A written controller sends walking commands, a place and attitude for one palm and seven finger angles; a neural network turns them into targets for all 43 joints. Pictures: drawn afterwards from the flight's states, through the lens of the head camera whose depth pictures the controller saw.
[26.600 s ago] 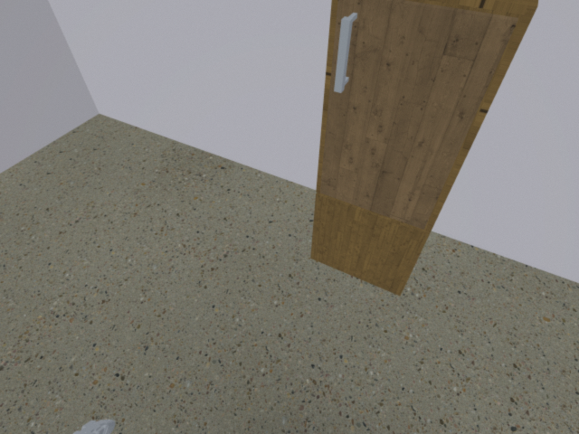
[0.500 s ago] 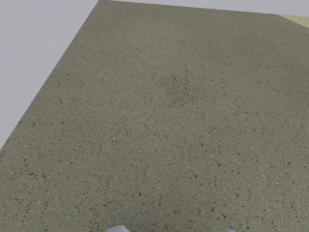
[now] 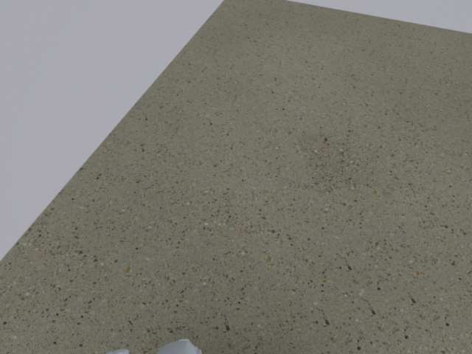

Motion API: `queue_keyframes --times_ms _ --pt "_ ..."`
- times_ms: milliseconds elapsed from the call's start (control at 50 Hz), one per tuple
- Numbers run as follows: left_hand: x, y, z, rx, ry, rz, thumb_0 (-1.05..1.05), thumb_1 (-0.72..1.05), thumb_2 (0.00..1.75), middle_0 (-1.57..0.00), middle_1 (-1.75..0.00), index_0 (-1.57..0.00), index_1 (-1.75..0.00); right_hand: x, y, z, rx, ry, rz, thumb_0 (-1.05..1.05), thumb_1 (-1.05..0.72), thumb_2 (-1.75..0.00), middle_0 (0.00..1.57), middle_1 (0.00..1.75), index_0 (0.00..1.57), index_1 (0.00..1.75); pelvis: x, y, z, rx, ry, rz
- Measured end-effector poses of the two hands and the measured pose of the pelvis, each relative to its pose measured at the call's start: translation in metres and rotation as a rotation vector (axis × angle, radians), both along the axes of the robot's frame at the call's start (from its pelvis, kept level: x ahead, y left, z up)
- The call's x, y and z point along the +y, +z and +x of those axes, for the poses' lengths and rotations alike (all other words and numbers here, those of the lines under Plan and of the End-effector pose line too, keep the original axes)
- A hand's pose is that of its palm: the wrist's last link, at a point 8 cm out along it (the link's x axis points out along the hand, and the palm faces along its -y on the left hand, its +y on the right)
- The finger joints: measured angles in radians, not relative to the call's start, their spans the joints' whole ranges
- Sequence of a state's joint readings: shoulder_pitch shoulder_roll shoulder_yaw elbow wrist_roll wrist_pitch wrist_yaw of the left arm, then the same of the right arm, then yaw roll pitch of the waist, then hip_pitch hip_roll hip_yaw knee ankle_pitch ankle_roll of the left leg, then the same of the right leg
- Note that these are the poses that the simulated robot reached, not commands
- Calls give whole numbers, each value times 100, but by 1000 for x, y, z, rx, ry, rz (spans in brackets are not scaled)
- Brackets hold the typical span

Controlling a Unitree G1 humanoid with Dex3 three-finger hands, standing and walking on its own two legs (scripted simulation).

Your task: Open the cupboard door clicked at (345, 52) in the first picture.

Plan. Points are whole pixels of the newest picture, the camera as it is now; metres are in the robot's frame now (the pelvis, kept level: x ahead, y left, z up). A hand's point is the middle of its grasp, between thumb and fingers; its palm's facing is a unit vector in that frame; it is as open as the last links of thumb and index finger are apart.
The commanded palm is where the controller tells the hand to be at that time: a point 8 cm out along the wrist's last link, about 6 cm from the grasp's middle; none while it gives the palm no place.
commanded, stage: turn to face it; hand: left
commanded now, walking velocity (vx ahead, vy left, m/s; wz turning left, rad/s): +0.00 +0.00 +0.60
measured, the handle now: out of the picture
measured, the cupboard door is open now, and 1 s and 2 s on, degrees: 49 49 49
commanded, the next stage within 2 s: none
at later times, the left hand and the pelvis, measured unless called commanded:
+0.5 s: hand out of the picture +0.11 +0.17 -0.14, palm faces +0.26 -0.92 -0.30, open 7.4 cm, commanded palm none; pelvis +0.07 -0.05 +0.00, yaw +16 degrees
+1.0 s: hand out of the picture +0.05 +0.18 -0.15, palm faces +0.57 -0.77 -0.28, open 7.4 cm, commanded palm none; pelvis +0.10 -0.05 +0.00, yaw +34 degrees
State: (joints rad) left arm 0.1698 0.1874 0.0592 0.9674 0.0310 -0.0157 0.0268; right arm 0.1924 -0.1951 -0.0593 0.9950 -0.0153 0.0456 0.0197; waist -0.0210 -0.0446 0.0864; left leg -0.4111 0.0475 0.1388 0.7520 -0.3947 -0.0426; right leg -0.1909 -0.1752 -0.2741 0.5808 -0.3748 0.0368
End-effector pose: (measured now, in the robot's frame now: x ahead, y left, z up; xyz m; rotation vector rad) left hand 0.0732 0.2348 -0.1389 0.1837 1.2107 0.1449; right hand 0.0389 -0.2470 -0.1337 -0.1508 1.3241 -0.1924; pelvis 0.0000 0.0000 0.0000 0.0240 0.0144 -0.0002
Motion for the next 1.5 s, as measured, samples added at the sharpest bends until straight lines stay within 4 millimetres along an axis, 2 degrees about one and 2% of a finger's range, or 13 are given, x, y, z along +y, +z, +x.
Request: queue_keyframes --times_ms 80,140,260,400,580,680,780,860,1000,1160,1260,1340,1500 --pt "22 -20 -7 58 49 -1 0 92 90 -20 -30 -20 -30 -2 0 67 -131 83 -57 1 -91 -90 20 30 20 29 10 -16 16 6 31 -19" --pt "31 -15 -3 78 80 20 0 92 90 -20 -30 -20 -30 -3 9 95 -182 116 -78 1 -91 -90 20 30 20 29 9 -12 24 16 52 -24" --pt "28 10 23 1 127 46 0 91 90 -20 -30 -20 -30 -7 13 124 -165 187 -59 1 -90 -90 20 30 20 30 -3 0 39 23 108 -27" --pt "2 22 38 -87 174 105 0 91 90 -20 -30 -20 -30 -26 -15 148 -110 231 15 1 -90 -90 21 30 20 30 -37 -9 59 19 199 -6" --pt "-40 27 -5 10 323 61 0 91 90 -20 -30 -20 -30 -21 -5 194 -55 353 47 1 -91 -90 20 30 20 30 -53 8 78 11 343 24" --pt "-47 16 -39 50 436 26 0 91 90 -20 -30 -20 -30 6 0 228 -69 470 44 1 -91 -90 20 30 20 29 -50 5 85 8 422 22" --pt "-38 -8 -77 105 537 -3 0 91 90 -20 -30 -20 -30 40 0 264 -165 577 25 1 -91 -90 20 30 20 30 -37 -11 86 0 489 1" --pt "-27 -5 -84 122 586 15 0 91 90 -20 -30 -20 -30 49 8 271 -193 616 10 1 -91 -90 20 30 20 30 -36 -7 87 -10 527 -11" --pt "-18 18 -56 7 624 64 0 91 90 -20 -30 -20 -30 39 7 272 -125 666 8 1 -90 -90 21 30 20 30 -47 2 98 -8 597 -26" --pt "-47 27 -38 -58 673 127 0 91 90 -20 -30 -20 -30 19 -17 298 -55 707 29 1 -90 -90 21 30 20 30 -71 -6 120 -7 707 -7" --pt "-78 28 -50 -12 743 78 0 91 90 -20 -30 -20 -30 30 -7 316 -41 767 34 1 -91 -90 20 30 20 30 -74 4 127 -6 781 15" --pt "-95 20 -65 1 817 34 0 91 90 -20 -30 -20 -30 53 0 327 -44 848 37 1 -91 -90 20 30 20 29 -73 6 129 0 845 21" --pt "-105 -11 -128 73 981 -13 0 91 90 -20 -30 -20 -30 117 2 345 -152 1021 35 1 -91 -90 20 30 20 30 -60 -12 118 0 952 -9"
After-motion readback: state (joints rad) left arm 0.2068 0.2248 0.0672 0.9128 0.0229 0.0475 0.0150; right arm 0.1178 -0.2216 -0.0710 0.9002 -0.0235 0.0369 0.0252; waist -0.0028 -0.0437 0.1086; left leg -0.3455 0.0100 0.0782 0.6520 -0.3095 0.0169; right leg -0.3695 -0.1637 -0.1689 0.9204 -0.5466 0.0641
